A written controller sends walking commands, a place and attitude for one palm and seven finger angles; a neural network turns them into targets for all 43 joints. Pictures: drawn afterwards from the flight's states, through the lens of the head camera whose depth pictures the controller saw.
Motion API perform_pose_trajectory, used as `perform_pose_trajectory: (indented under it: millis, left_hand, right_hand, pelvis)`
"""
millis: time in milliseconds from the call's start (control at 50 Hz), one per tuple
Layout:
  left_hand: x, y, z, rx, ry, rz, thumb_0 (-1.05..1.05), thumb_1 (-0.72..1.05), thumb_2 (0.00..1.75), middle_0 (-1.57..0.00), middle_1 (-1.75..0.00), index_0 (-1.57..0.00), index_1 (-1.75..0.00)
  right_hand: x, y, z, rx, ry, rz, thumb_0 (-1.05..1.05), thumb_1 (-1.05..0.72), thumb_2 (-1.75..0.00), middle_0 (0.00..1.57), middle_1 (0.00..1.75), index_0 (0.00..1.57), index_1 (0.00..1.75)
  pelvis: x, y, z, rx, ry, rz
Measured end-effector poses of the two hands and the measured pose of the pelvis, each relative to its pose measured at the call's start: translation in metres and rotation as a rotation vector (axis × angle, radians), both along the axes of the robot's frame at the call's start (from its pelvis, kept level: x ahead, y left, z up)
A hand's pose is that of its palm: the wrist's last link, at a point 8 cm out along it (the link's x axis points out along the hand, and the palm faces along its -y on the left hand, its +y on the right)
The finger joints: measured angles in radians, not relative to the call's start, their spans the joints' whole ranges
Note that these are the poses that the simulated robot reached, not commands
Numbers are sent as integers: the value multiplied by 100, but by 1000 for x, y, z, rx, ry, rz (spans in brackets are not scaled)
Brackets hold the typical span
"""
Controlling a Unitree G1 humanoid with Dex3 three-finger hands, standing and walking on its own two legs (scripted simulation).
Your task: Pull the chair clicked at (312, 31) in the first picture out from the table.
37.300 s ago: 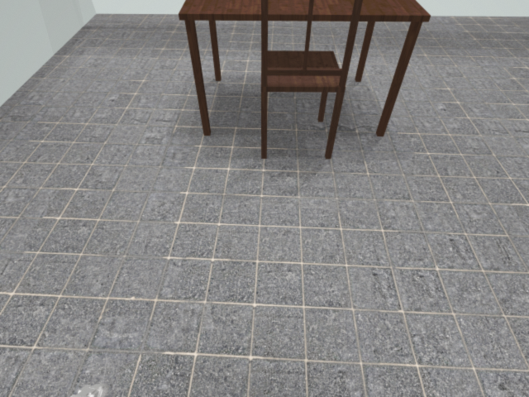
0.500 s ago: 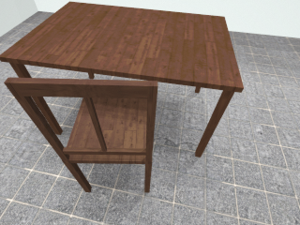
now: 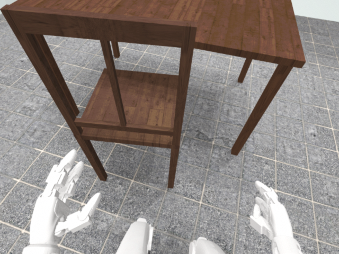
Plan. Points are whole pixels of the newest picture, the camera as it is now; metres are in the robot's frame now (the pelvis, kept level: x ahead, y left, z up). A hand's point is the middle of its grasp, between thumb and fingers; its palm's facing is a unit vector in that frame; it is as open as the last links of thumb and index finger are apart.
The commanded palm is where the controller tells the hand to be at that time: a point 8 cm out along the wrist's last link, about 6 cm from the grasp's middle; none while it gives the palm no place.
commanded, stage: raise the hand toward the chair's back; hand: left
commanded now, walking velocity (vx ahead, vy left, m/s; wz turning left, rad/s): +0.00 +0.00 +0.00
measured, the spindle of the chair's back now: (116, 90) +0.53 +0.22 +0.05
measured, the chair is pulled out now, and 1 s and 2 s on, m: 0.13 0.13 0.13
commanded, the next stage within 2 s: aim the fingers beside a spindle in 1.56 s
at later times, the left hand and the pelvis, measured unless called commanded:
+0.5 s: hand (85, 181) +0.25 +0.21 +0.05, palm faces +0.00 -1.00 -0.03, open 14.6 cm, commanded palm +0.22 +0.27 +0.06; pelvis +0.02 +0.03 +0.02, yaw -2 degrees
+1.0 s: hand (70, 170) +0.26 +0.24 +0.07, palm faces +0.02 -1.00 -0.05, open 16.9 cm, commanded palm +0.24 +0.29 +0.08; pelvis +0.02 +0.04 +0.02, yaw -1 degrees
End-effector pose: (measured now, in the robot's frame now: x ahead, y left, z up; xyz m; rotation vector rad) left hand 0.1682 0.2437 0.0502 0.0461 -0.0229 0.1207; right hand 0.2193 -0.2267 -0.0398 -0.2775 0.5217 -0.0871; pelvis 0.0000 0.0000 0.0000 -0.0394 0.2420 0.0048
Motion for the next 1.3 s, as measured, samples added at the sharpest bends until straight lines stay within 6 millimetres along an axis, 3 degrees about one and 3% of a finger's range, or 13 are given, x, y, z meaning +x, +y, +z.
perform_pose_trajectory:
  millis: [60, 140, 240, 320, 400, 500, 640, 760, 920, 1140, 1300]
  left_hand:
    - [15, -2, 9, 15, -49, -79, 2, 40, 68, -14, -22, -14, -22]
    - [40, -8, 2, -13, 50, -176, 1, 31, 64, -13, -20, -13, -21]
    - [54, 0, 3, -31, 126, -127, 1, 19, 59, -13, -18, -13, -19]
    - [57, 8, 11, -11, 88, -91, 1, 10, 55, -12, -17, -12, -18]
    - [58, 12, 10, -6, 73, -112, 1, 1, 51, -11, -16, -11, -16]
    - [58, 16, 8, -16, 80, -120, 0, -11, 46, -9, -14, -10, -14]
    - [60, 27, 15, -11, 48, -94, 0, -27, 39, -8, -11, -8, -12]
    - [62, 35, 16, -11, 63, -100, 0, -40, 34, -7, -9, -7, -10]
    - [68, 45, 21, -6, 61, -97, -1, -48, 30, -6, -8, -6, -9]
    - [79, 52, 27, 5, 58, -102, -1, -50, 30, -6, -8, -6, -8]
    - [81, 46, 26, 0, 66, -107, -1, -50, 30, -6, -8, -6, -8]
  right_hand:
    - [-15, 10, -20, 29, 62, 10, 1, -91, -90, 20, 30, 20, 30]
    - [-44, 17, -37, 74, 158, -41, 1, -91, -90, 20, 30, 21, 30]
    - [-76, 13, -39, 89, 239, -136, 2, -91, -90, 20, 31, 21, 30]
    - [-87, 4, -36, 60, 270, -170, 2, -91, -90, 20, 30, 21, 30]
    - [-84, -4, -32, 20, 269, -177, 2, -91, -90, 20, 30, 20, 30]
    - [-65, -5, -21, -10, 223, -169, 2, -91, -90, 20, 30, 20, 30]
    - [-33, 14, -7, -3, 150, -107, 2, -91, -90, 20, 30, 20, 30]
    - [-19, 33, -1, 19, 129, -60, 1, -91, -90, 20, 30, 20, 30]
    - [-27, 39, -3, 23, 161, -53, 1, -91, -90, 20, 30, 21, 30]
    - [-52, 21, -4, 0, 220, -115, 1, -91, -90, 20, 30, 21, 30]
    - [-57, 13, -1, -7, 219, -134, 1, -91, -90, 20, 30, 20, 30]
  pelvis:
    - [-4, 0, -3, -13, 8, 7]
    - [-3, 3, 1, -13, 13, -2]
    - [5, 9, 12, -2, 16, -23]
    - [10, 16, 16, 0, 24, -29]
    - [13, 22, 15, -2, 34, -30]
    - [15, 28, 15, -8, 38, -27]
    - [17, 34, 17, -18, 34, -18]
    - [19, 37, 20, -26, 26, -11]
    - [20, 39, 23, -30, 21, -7]
    - [21, 40, 28, -27, 15, -13]
    - [22, 38, 30, -22, 14, -16]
